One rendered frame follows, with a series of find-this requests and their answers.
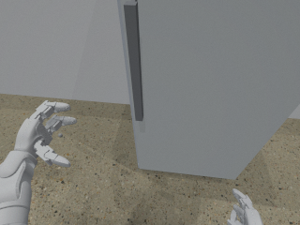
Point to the robot left forearm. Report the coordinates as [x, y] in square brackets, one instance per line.
[16, 173]

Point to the fridge door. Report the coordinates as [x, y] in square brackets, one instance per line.
[219, 78]

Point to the handle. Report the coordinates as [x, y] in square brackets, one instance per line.
[134, 55]

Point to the robot left hand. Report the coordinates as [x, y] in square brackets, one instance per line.
[32, 131]

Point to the robot right hand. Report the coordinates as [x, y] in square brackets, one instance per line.
[247, 214]

